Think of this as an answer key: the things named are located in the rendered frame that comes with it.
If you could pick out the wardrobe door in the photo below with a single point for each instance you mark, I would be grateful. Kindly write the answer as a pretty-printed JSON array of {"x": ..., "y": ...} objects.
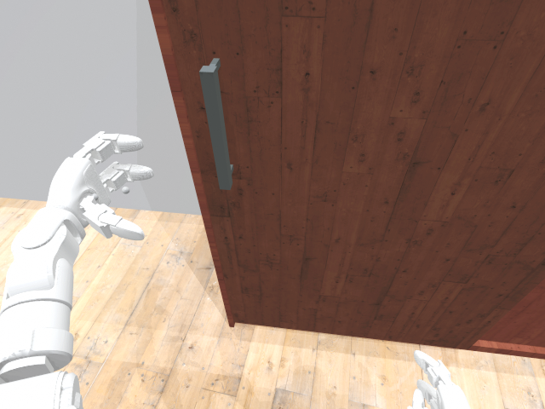
[
  {"x": 524, "y": 323},
  {"x": 388, "y": 160}
]

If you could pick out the left robot forearm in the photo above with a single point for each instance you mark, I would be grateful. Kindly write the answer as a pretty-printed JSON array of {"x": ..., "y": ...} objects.
[{"x": 37, "y": 299}]

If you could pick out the robot left upper arm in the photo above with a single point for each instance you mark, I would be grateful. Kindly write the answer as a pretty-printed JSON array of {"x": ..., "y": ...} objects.
[{"x": 56, "y": 390}]

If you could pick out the robot right hand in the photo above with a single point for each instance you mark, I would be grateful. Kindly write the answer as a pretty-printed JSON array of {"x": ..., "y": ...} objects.
[{"x": 447, "y": 396}]

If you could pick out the robot left hand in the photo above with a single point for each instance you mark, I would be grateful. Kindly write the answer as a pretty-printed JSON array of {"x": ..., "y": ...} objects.
[{"x": 76, "y": 180}]

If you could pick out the handle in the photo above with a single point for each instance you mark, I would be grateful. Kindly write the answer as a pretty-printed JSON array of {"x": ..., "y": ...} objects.
[{"x": 213, "y": 105}]

